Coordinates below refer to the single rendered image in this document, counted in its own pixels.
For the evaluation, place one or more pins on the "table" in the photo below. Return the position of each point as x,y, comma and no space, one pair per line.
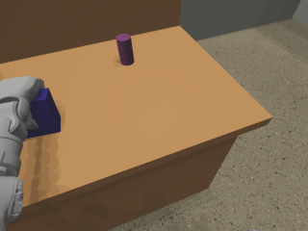
134,138

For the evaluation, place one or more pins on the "sponge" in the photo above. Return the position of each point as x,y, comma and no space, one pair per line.
44,111

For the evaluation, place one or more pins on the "left robot forearm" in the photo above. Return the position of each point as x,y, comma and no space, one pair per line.
14,113

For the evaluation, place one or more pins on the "robot left upper arm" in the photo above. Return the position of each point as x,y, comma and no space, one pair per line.
11,199

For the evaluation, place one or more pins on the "robot left hand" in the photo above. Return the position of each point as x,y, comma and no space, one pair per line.
25,86

